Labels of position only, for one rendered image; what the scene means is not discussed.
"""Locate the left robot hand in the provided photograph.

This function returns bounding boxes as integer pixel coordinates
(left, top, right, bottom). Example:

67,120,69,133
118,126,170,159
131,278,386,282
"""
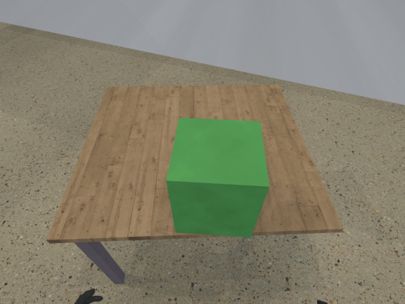
74,289,103,304

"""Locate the table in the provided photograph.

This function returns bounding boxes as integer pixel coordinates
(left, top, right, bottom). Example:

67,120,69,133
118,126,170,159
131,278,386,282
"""
46,84,344,284

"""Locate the carton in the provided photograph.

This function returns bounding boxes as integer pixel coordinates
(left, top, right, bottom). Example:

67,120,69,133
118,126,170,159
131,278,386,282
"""
166,118,270,238

